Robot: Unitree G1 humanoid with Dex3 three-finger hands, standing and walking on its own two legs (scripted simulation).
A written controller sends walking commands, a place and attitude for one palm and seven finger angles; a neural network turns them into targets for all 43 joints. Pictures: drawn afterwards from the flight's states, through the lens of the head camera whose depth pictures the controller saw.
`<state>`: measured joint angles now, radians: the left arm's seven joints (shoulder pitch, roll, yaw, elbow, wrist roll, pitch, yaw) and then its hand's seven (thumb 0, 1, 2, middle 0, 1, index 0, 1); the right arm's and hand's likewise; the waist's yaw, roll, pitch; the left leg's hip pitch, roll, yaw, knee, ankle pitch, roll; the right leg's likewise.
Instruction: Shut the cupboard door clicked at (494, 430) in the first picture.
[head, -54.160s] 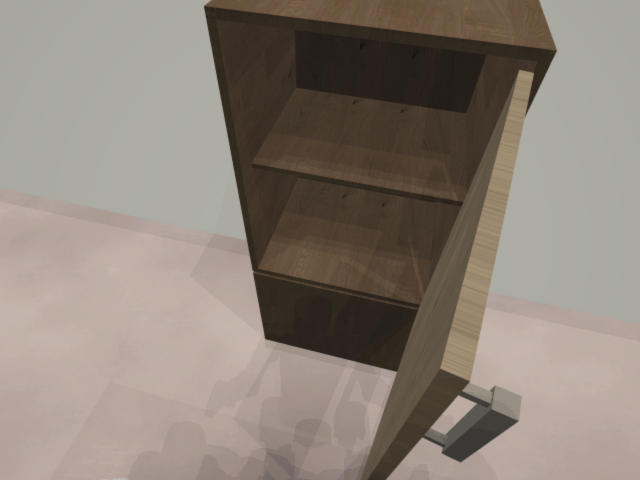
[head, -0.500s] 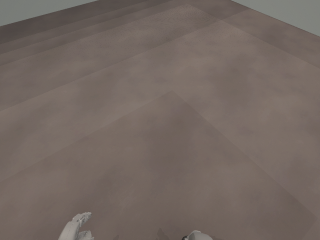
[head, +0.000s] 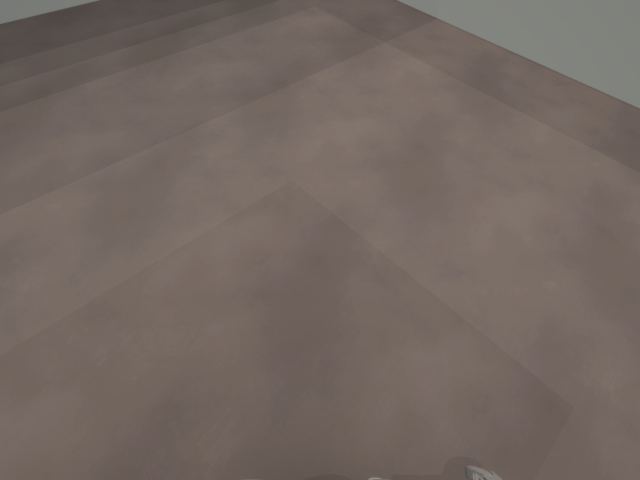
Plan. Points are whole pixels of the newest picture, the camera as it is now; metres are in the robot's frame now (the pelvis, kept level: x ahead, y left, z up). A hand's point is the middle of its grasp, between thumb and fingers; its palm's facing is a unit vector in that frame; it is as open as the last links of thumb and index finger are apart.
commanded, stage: turn to face it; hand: left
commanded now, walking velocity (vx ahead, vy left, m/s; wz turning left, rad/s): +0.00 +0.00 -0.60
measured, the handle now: out of the picture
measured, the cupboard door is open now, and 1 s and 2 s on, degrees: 41 41 41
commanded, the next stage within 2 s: none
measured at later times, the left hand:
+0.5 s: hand (236, 444) +0.18 +0.13 -0.15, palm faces -0.30 -0.92 -0.27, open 7.4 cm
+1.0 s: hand (260, 406) +0.24 +0.11 -0.15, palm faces -0.54 -0.81 -0.22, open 7.4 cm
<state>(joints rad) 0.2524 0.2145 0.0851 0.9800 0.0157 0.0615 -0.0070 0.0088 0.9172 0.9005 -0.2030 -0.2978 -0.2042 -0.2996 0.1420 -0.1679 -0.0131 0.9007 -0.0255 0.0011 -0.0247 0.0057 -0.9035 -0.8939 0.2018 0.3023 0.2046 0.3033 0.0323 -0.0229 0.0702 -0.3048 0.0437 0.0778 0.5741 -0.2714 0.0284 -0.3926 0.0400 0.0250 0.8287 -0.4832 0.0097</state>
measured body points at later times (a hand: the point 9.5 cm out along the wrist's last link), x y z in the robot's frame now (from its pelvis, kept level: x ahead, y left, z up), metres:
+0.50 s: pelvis +0.01 -0.03 +0.00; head +0.05 -0.06 +0.45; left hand +0.19 +0.18 -0.13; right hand -0.02 -0.31 -0.15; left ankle +0.03 +0.10 -0.66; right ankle -0.01 -0.14 -0.73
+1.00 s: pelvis +0.03 -0.01 +0.01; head +0.08 -0.03 +0.45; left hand +0.26 +0.15 -0.14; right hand -0.07 -0.25 -0.13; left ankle +0.10 +0.09 -0.73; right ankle -0.06 -0.11 -0.69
